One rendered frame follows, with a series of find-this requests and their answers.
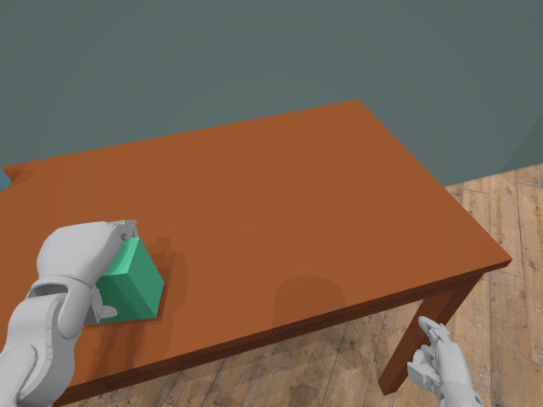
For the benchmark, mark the robot right hand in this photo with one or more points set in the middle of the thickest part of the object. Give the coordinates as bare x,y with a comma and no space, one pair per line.
447,361

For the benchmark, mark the sponge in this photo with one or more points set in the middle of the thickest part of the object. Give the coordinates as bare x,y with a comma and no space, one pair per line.
131,284

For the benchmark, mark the robot left hand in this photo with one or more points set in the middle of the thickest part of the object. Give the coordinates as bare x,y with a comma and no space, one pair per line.
84,252

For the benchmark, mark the left robot forearm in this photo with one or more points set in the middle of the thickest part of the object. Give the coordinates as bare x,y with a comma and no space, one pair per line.
37,362

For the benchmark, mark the right robot forearm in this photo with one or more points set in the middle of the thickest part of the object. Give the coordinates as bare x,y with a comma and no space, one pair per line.
458,395

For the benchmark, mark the table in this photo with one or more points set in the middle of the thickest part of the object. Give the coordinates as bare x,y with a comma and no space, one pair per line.
262,230

